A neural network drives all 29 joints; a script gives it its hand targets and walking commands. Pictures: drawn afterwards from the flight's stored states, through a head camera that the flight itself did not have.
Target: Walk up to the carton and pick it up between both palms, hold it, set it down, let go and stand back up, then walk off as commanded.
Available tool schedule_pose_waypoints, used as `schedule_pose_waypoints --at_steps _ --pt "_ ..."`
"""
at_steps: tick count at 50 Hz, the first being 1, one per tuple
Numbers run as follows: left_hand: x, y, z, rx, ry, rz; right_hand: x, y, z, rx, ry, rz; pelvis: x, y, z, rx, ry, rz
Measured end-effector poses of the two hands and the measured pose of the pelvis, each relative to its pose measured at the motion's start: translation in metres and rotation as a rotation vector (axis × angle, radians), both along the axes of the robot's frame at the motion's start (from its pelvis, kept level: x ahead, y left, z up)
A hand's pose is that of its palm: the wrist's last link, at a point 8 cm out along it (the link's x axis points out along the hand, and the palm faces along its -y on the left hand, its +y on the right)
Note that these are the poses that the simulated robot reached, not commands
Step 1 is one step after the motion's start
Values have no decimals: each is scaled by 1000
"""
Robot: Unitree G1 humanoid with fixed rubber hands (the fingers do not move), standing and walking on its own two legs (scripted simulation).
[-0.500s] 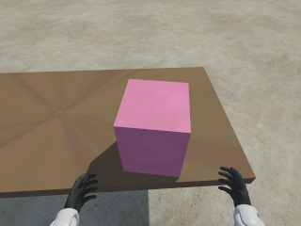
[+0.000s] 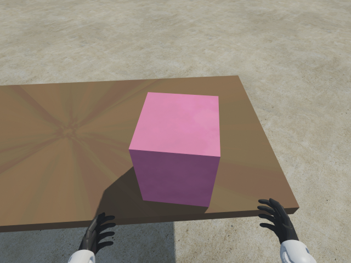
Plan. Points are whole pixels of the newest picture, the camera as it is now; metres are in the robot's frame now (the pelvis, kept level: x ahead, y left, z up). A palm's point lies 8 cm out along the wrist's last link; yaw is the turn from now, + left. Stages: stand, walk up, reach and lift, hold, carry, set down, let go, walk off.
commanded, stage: let go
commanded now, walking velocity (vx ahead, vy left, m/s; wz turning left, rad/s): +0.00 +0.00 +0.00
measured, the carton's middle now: (179, 150) +0.42 +0.01 -0.02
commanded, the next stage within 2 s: stand in 0.48 s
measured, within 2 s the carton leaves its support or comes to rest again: neither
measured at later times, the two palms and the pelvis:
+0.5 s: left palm (93, 253) +0.17 +0.22 -0.08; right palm (291, 242) +0.17 -0.23 -0.06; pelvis +0.00 +0.00 +0.00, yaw +0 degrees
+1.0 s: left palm (70, 255) +0.16 +0.27 -0.08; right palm (318, 241) +0.17 -0.30 -0.06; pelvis +0.02 -0.01 +0.00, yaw +0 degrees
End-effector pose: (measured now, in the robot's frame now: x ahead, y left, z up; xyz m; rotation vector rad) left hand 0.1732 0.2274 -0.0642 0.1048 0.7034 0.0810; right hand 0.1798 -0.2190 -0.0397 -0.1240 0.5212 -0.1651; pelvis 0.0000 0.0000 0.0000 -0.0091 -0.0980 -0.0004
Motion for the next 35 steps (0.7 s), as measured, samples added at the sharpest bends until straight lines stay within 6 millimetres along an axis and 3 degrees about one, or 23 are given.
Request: schedule_pose_waypoints --at_steps 25,35 --pt "-7 -8 -13 17 110 17 -10 -16 -15 -45 106 56 4 -2 0 2 8 0" --pt "-14 38 -8 183 130 -4 -20 -66 -20 -190 240 40 4 -7 -2 11 48 1"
